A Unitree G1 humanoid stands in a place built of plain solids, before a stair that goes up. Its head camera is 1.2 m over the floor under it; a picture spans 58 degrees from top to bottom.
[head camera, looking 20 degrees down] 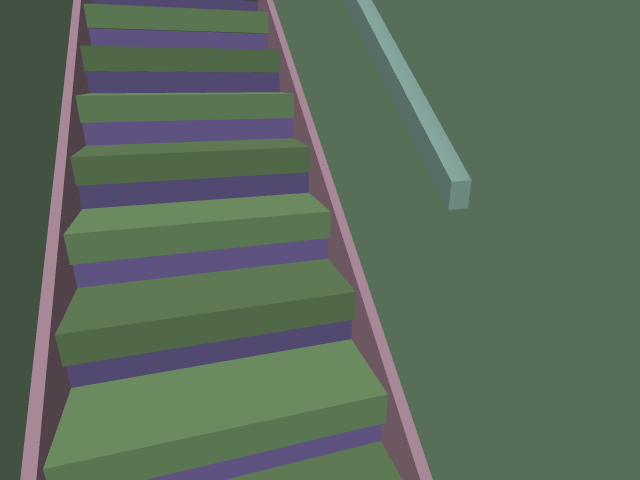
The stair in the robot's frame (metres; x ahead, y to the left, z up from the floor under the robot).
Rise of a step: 0.19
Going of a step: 0.26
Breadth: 0.85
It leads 17 degrees to the left of straight ahead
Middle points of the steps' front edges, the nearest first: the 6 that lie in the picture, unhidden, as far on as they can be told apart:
0.86 0.22 0.38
1.11 0.29 0.57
1.36 0.37 0.77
1.61 0.45 0.96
1.85 0.52 1.15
2.10 0.60 1.34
